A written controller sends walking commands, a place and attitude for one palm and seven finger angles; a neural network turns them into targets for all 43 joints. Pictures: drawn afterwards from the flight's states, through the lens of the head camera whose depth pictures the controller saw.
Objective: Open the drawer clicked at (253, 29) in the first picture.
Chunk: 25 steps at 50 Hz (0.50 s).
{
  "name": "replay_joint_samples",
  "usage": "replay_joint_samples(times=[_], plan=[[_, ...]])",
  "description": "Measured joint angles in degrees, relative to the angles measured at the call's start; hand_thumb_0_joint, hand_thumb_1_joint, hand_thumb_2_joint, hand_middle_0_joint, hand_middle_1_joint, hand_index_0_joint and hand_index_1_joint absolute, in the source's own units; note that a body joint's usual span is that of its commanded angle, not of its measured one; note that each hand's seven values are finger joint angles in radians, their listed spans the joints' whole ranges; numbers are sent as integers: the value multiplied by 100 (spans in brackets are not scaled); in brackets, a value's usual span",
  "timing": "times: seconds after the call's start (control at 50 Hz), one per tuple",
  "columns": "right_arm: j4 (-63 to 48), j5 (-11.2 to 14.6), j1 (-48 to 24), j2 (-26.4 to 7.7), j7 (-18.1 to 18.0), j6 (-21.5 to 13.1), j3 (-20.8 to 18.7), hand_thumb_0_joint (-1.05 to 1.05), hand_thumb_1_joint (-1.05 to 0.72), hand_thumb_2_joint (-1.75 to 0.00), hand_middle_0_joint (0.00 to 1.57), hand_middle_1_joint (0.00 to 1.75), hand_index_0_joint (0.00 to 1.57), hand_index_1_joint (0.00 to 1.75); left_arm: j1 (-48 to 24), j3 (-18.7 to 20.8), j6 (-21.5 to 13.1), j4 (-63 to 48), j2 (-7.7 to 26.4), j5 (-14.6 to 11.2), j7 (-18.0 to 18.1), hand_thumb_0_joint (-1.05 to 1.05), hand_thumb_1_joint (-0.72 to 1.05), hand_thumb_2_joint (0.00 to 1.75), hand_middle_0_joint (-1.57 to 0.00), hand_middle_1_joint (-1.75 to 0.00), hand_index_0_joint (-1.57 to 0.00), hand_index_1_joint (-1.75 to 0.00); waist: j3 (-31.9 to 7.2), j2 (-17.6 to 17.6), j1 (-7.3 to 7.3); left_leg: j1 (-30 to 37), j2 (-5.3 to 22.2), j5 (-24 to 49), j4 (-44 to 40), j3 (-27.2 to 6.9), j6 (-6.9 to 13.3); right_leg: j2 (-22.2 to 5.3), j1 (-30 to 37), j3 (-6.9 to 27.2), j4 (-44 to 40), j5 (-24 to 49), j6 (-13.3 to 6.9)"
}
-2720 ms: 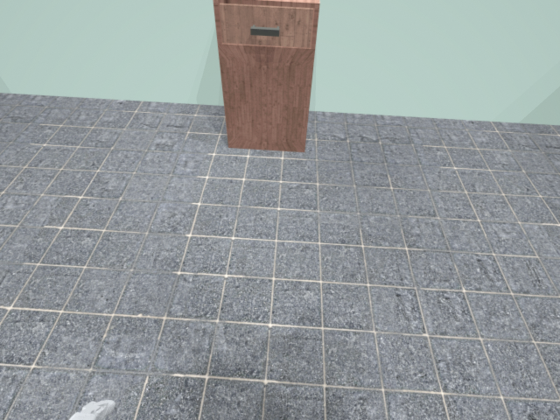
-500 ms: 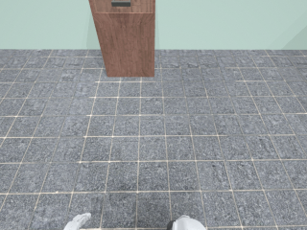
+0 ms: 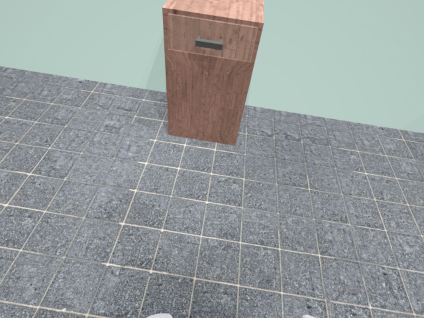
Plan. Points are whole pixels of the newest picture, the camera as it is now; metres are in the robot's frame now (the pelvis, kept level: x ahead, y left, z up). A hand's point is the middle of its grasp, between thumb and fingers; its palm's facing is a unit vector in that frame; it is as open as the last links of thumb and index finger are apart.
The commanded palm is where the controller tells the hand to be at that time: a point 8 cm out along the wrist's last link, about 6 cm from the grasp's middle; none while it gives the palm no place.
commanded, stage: walk to a spot facing it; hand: left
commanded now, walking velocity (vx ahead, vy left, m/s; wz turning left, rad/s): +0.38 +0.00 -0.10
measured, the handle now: (209, 41) +1.24 +0.13 -0.07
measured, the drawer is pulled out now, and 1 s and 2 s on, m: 0.00 0.00 0.00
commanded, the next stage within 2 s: take the last steps up to it in 0.74 s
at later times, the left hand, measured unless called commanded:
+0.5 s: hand (178, 227) +0.35 +0.11 -0.16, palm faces -0.11 -0.97 -0.22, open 7.4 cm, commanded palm none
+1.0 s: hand (189, 244) +0.31 +0.08 -0.17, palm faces +0.19 -0.98 -0.11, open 7.3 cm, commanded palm none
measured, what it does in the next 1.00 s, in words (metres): walks ahead: right foot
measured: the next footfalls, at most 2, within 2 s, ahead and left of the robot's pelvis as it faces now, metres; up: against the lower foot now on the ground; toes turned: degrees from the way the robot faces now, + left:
right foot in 0.46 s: +0.35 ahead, -0.16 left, +0.00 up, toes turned -15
left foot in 1.02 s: +0.52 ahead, +0.06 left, +0.00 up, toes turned +14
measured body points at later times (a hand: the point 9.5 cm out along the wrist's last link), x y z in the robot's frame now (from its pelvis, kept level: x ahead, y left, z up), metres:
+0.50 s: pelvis +0.21 -0.06 -0.01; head +0.24 -0.08 +0.44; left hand +0.36 +0.16 -0.14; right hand +0.07 -0.24 -0.16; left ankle +0.07 +0.09 -0.70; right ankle +0.31 -0.15 -0.73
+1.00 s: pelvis +0.40 -0.06 +0.00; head +0.42 -0.03 +0.45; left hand +0.31 +0.13 -0.16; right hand +0.52 -0.28 -0.13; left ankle +0.48 +0.05 -0.71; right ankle +0.31 -0.16 -0.72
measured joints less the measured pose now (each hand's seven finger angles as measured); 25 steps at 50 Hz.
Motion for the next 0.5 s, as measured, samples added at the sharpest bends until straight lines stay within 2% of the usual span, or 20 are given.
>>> replay_joint_samples(times=[0.04,0.06,0.1,0.14,0.26,0.34,0.4,0.46,0.48,0.5], plan=[[24,16,121,51,-65,-48,26,0,-91,-90,19,30,20,30,-55,16,69,48,-8,11,-24,1,91,90,-20,-30,-20,-30,35,24,-69,289,-42,-151,-165,81,26,-2,-641,211,1380,115,-41],[46,51,212,77,-117,-70,-7,0,-92,-90,19,30,20,30,-110,39,86,46,-1,20,-37,1,91,90,-20,-30,-20,-30,39,26,-103,461,-74,-127,-347,119,-16,-37,-932,269,1787,306,-40],[88,94,377,19,-232,-127,-103,-2,-95,-90,20,30,20,30,-254,83,107,-19,20,41,-52,1,91,90,-20,-30,-20,-30,40,10,-165,800,-161,-68,-742,200,-7,-145,-1432,363,2127,716,-2],[213,77,581,-53,-252,-119,-100,-2,-96,-90,20,30,20,30,-426,125,136,-139,55,63,-52,1,91,90,-19,-30,-20,-30,8,-3,-181,1097,-226,-25,-1091,260,4,-248,-1834,419,2117,1059,57],[659,79,1250,-25,-246,-30,-38,-1,-94,-90,20,30,20,30,-973,188,229,-464,123,74,-87,1,91,90,-19,-30,-20,-30,-69,-27,-219,1857,-331,-103,-1771,401,-105,-474,-2432,432,1265,1788,198],[850,47,1574,55,-215,9,-16,0,-93,-90,19,30,20,30,-1324,165,260,-584,103,52,-121,1,91,90,-19,-30,-20,-30,1,48,-372,2273,-301,-328,-1926,508,-264,-482,-2298,263,91,1918,159],[950,12,1766,93,-194,32,-8,0,-92,-90,19,30,20,30,-1555,142,233,-646,80,42,-130,1,91,90,-19,-30,-20,-30,83,145,-533,2520,-207,-625,-1836,597,-440,-359,-2036,131,-633,1780,37],[1068,14,1978,132,-171,79,-3,1,-91,-90,20,30,20,30,-1696,121,84,-749,81,58,-146,1,91,90,-19,-30,-20,-30,133,260,-604,2554,31,-1165,-1187,615,-621,-121,-1523,-28,-1246,1670,-158],[1122,38,2001,156,-150,116,0,1,-91,-90,20,30,20,30,-1735,131,-21,-772,85,77,-135,1,91,90,-19,-30,-20,-30,157,283,-573,2322,176,-1364,-487,566,-569,-70,-1480,-69,-1209,1879,-283],[1151,66,1950,166,-130,181,11,1,-91,-90,20,30,20,30,-1763,135,-109,-786,76,64,-110,1,91,90,-19,-30,-20,-30,202,300,-558,1926,232,-1459,528,291,-486,-40,-1511,-100,-959,1787,-378]])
